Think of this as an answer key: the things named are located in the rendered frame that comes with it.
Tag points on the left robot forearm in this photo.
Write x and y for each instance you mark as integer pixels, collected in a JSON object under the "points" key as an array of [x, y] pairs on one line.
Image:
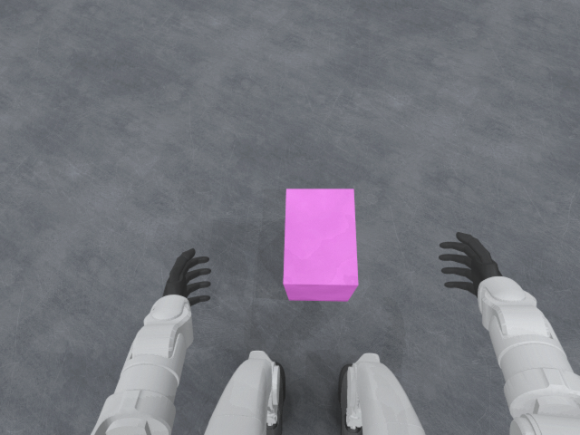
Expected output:
{"points": [[143, 402]]}

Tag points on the robot right foot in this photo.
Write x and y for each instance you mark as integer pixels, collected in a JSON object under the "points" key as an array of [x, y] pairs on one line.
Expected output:
{"points": [[342, 397]]}

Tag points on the right robot hand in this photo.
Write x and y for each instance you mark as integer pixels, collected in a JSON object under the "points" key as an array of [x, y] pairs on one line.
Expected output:
{"points": [[477, 258]]}

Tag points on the right robot upper arm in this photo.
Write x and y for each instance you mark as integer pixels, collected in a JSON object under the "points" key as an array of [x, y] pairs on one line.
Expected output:
{"points": [[539, 424]]}

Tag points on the left robot hand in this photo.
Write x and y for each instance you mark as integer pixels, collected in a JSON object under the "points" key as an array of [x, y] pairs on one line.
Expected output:
{"points": [[179, 277]]}

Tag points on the right robot forearm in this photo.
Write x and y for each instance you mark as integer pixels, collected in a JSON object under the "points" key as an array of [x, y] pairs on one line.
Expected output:
{"points": [[538, 376]]}

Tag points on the right robot shin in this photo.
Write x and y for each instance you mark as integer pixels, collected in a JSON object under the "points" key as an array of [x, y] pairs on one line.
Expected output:
{"points": [[354, 418]]}

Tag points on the carton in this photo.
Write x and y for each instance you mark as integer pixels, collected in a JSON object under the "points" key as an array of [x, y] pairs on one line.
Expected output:
{"points": [[320, 261]]}

